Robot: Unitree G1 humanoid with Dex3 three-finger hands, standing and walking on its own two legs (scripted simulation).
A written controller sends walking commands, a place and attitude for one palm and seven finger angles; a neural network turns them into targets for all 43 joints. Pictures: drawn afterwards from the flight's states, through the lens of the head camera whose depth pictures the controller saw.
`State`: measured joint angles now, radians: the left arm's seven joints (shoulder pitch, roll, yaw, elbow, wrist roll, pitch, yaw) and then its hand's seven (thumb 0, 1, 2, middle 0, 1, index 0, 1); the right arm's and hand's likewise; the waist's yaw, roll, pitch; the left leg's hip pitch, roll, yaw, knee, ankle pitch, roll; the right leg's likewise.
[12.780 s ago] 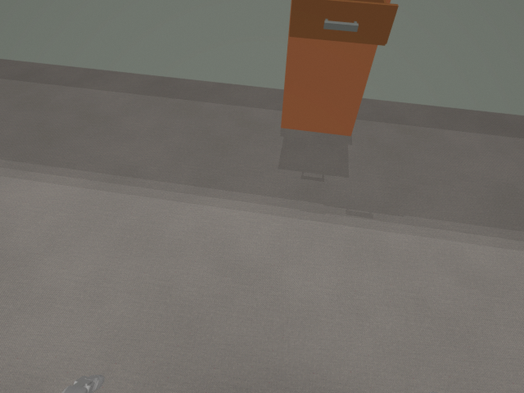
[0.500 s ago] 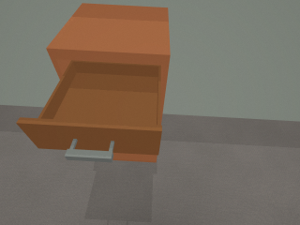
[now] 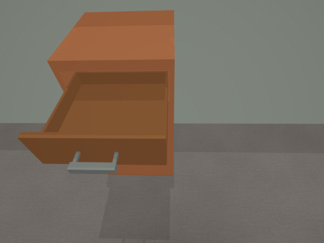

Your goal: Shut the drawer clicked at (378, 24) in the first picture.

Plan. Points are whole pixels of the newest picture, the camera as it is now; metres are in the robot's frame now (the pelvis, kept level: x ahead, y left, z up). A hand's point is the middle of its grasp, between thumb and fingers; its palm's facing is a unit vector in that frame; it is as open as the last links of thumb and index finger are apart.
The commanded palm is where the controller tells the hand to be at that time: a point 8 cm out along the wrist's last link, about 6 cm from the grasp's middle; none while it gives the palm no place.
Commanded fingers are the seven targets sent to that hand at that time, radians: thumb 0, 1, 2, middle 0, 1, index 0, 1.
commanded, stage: come to a stop and stand still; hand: left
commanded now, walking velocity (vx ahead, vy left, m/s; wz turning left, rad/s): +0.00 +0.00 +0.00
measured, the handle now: (94, 161) +0.33 +0.21 -0.01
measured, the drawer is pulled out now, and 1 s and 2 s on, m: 0.30 0.30 0.30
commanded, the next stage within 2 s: look again from close up in 0.62 s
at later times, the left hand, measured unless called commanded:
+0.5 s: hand out of the picture +0.02 +0.14 -0.17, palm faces +0.02 -0.97 -0.23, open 7.3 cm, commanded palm none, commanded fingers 0.00 0.90 0.90 -0.20 -0.30 -0.20 -0.30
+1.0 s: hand out of the picture +0.00 +0.13 -0.17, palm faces +0.04 -0.98 -0.20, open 7.3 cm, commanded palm none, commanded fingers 0.00 0.90 0.90 -0.20 -0.30 -0.20 -0.30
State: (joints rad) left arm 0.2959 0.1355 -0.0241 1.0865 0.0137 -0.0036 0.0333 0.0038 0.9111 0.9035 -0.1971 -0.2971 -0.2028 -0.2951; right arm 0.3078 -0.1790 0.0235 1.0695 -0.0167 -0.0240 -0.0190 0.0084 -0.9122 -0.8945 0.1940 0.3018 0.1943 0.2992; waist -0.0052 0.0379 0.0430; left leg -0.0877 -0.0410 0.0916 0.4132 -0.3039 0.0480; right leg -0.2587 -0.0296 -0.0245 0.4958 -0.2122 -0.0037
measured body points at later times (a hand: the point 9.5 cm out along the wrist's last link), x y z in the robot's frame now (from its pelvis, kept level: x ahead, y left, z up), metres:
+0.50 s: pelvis +0.01 -0.03 +0.00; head +0.03 -0.05 +0.45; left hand +0.02 +0.20 -0.15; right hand -0.01 -0.24 -0.17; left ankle -0.05 +0.08 -0.74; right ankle +0.03 -0.12 -0.74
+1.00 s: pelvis +0.01 -0.04 +0.00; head +0.02 -0.05 +0.45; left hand -0.01 +0.18 -0.15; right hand -0.02 -0.25 -0.16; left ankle -0.05 +0.08 -0.74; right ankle +0.03 -0.12 -0.74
